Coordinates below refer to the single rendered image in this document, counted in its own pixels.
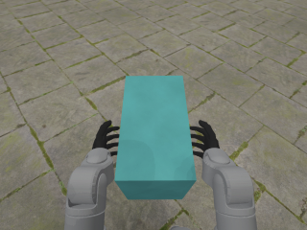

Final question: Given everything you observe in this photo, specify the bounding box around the robot left hand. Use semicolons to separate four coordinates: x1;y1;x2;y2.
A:
92;120;120;156

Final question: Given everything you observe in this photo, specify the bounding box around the robot right hand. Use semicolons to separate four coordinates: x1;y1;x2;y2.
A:
189;120;220;159

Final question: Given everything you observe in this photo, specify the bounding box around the robot left forearm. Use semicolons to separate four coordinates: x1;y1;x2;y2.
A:
64;148;114;230

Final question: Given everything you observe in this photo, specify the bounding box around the carton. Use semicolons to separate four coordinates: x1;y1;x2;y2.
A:
114;76;197;200

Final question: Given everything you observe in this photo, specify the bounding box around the robot right forearm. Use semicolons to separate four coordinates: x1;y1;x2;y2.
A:
201;148;257;230

